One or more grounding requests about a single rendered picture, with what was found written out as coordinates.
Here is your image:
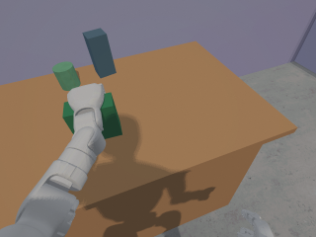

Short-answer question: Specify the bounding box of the table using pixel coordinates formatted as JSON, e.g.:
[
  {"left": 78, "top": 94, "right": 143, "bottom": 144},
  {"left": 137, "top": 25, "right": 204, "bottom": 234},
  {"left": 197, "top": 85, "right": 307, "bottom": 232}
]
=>
[{"left": 0, "top": 41, "right": 297, "bottom": 237}]

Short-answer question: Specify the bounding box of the left robot upper arm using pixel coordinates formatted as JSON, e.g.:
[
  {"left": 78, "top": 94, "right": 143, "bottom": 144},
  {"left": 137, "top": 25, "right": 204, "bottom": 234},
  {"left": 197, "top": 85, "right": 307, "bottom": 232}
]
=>
[{"left": 0, "top": 183, "right": 79, "bottom": 237}]

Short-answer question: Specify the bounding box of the sponge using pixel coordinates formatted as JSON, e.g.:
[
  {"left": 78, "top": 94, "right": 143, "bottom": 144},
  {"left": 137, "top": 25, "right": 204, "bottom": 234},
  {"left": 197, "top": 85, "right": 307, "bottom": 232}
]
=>
[{"left": 62, "top": 92, "right": 122, "bottom": 139}]

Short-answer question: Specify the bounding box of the left robot forearm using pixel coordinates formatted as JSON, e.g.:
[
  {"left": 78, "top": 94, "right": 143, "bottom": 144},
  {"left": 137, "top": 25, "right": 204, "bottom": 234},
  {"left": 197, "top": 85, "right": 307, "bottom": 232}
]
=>
[{"left": 15, "top": 105, "right": 106, "bottom": 224}]

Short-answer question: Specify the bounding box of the robot left hand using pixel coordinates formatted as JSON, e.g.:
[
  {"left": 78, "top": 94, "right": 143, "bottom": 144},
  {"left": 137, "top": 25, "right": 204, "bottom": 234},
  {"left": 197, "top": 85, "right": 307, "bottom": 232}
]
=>
[{"left": 67, "top": 83, "right": 106, "bottom": 131}]

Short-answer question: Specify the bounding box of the robot right hand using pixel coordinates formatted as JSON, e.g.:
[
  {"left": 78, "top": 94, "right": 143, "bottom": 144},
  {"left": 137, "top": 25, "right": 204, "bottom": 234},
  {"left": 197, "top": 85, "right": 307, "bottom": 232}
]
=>
[{"left": 237, "top": 209, "right": 275, "bottom": 237}]

